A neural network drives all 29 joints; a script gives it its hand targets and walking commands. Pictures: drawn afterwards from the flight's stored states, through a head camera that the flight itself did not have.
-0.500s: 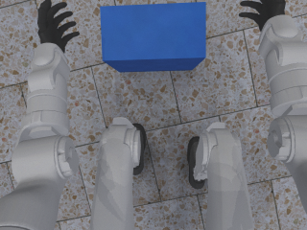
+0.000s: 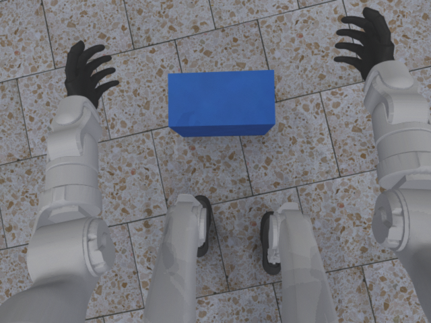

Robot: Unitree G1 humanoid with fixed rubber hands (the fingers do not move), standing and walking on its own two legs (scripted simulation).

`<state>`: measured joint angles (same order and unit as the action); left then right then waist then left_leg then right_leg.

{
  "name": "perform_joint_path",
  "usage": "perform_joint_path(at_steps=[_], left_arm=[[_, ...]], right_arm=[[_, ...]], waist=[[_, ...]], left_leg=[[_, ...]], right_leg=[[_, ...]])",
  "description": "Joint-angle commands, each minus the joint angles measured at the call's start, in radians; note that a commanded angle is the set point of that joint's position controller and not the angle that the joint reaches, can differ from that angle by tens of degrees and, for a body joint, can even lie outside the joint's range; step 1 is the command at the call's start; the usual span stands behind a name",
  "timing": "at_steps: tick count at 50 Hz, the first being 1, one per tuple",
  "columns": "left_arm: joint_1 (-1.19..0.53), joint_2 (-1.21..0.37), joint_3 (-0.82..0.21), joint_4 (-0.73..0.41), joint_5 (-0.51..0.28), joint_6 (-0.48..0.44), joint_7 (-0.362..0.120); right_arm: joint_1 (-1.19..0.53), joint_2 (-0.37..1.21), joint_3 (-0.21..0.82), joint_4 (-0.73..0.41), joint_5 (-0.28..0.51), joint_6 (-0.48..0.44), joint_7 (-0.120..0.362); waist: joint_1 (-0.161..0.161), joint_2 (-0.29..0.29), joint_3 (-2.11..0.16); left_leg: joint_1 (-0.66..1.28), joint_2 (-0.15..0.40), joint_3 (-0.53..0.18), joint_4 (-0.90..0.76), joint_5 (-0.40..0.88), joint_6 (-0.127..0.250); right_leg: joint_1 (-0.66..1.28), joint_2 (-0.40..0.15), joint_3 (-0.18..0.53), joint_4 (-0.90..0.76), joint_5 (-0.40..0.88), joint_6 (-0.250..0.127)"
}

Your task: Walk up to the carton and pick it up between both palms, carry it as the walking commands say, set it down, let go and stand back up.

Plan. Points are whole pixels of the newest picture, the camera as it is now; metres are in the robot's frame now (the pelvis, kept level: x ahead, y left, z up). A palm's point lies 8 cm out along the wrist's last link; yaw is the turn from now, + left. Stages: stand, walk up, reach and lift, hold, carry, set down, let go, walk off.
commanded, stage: set down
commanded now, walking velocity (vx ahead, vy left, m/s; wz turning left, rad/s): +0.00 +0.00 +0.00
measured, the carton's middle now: (222, 108) +0.53 +0.06 -0.45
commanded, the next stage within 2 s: let go in 0.30 s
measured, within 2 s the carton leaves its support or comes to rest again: neither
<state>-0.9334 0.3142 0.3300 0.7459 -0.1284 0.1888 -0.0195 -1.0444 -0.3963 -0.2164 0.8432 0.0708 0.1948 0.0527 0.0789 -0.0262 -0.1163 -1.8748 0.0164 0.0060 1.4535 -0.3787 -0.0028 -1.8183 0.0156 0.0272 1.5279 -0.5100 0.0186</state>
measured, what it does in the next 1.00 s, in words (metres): rises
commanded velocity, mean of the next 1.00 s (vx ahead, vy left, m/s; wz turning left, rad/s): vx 0.00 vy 0.00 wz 0.00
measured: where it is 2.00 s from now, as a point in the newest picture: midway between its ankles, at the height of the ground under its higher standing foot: (235, 244)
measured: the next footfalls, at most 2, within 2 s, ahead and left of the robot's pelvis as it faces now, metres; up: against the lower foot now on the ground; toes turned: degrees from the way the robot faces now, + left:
none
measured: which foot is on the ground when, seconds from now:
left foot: down 0.00-1.00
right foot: down 0.00-1.00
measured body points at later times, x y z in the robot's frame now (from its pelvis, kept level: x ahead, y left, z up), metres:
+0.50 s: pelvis +0.03 +0.01 +0.10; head +0.31 +0.01 +0.46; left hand +0.47 +0.27 +0.00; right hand +0.52 -0.20 +0.00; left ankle +0.11 +0.12 -0.53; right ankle +0.07 -0.12 -0.53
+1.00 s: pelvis +0.09 +0.01 +0.19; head +0.21 +0.00 +0.63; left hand +0.31 +0.26 +0.11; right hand +0.35 -0.21 +0.10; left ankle +0.11 +0.12 -0.53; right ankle +0.07 -0.12 -0.53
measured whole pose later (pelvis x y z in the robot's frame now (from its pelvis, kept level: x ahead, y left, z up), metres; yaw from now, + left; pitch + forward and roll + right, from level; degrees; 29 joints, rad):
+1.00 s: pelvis +0.09 +0.01 +0.19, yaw +0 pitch +18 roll +0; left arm 0.05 0.22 0.09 0.49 -0.01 0.01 -0.09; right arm -0.03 -0.19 -0.11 0.53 -0.05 0.02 0.04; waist 0.04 0.01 -0.08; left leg -0.69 0.00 0.00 0.61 -0.24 0.00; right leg -0.62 0.00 0.02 0.62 -0.32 0.02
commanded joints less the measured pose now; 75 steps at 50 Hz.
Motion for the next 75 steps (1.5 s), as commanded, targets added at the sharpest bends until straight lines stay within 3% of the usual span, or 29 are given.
perform_joint_path(at_steps=[1,11,16,21,26,31,35,40,48,52,60,75], left_arm=[[-0.169,0.141,0.023,-0.106,0.01,-0.026,-0.007],[-0.093,0.11,0.037,-0.139,0.045,-0.038,-0.015],[-0.073,0.069,0.048,-0.058,0.075,-0.063,-0.03],[-0.047,0.068,0.059,-0.054,0.122,-0.088,-0.036],[0.156,0.105,0.03,-0.167,0.16,-0.094,-0.067],[0.397,0.09,-0.044,-0.29,0.145,-0.104,-0.094],[0.486,0.066,-0.09,-0.303,0.117,-0.122,-0.102],[0.688,0.02,-0.132,-0.254,0.114,-0.151,-0.101],[0.986,0.019,-0.206,-0.349,0.116,-0.204,-0.061],[1.068,0.007,-0.237,-0.374,0.112,-0.206,-0.059],[1.137,0.006,-0.25,-0.423,0.121,-0.152,-0.058],[1.151,-0.003,-0.222,-0.427,0.156,-0.054,-0.055]], right_arm=[[-0.206,-0.128,-0.027,-0.105,-0.008,-0.028,0.008],[-0.126,-0.104,-0.041,-0.151,-0.036,-0.039,0.022],[-0.103,-0.076,-0.053,-0.063,-0.061,-0.064,0.036],[-0.076,-0.058,-0.059,-0.045,-0.086,-0.086,0.037],[0.145,-0.034,-0.062,-0.202,-0.14,-0.078,-0.006],[0.406,0.03,-0.013,-0.387,-0.139,-0.084,-0.04],[0.502,0.06,0.011,-0.428,-0.114,-0.102,-0.036],[0.695,0.092,0.042,-0.361,-0.11,-0.13,-0.019],[0.989,0.109,0.079,-0.411,-0.119,-0.194,-0.014],[1.09,0.12,0.101,-0.425,-0.1,-0.206,-0.007],[1.194,0.112,0.123,-0.473,-0.094,-0.176,0.004],[1.21,0.11,0.151,-0.494,-0.092,-0.089,0.016]], waist=[[0.02,-0.043,-0.931],[0.024,-0.047,-0.923],[0.014,-0.041,-0.733],[0.014,-0.036,-0.787],[0.004,-0.018,-1.026],[-0.003,0.017,-0.969],[-0.022,0.036,-0.755],[-0.034,0.043,-0.525],[-0.041,0.043,-0.339],[-0.048,0.036,-0.162],[-0.068,-0.008,0.05],[-0.083,-0.004,0.149]], left_leg=[[0.751,-0.061,0.041,-0.153,0.302,-0.015],[0.96,-0.059,0.029,-0.354,0.389,-0.013],[0.941,-0.046,0.014,-0.436,0.341,-0.01],[1.028,-0.043,0.003,-0.459,0.419,-0.009],[1.264,-0.054,-0.002,-0.475,0.631,-0.014],[1.415,-0.055,-0.021,-0.553,0.73,-0.011],[1.436,-0.046,-0.04,-0.63,0.639,-0.012],[1.456,-0.036,-0.044,-0.722,0.486,-0.024],[1.658,-0.051,-0.028,-0.858,0.516,-0.005],[1.724,-0.065,-0.013,-0.943,0.454,-0.004],[1.852,-0.084,0.003,-1.03,0.393,-0.01],[1.902,-0.105,0.009,-1.058,0.384,0.01]], right_leg=[[0.4,0.052,-0.051,-0.244,0.214,0.016],[0.58,0.05,-0.033,-0.454,0.287,0.021],[0.551,0.033,-0.022,-0.539,0.242,0.018],[0.604,0.031,-0.024,-0.569,0.321,0.019],[0.796,0.043,-0.032,-0.594,0.533,0.034],[0.909,0.054,-0.037,-0.682,0.585,0.031],[0.911,0.05,-0.037,-0.764,0.46,0.023],[0.991,0.038,-0.041,-0.841,0.354,0.012],[1.238,0.048,-0.037,-0.996,0.394,-0.005],[1.355,0.036,-0.038,-1.075,0.381,-0.008],[1.499,0.013,-0.035,-1.16,0.404,-0.005],[1.647,0.011,-0.005,-1.184,0.495,-0.007]])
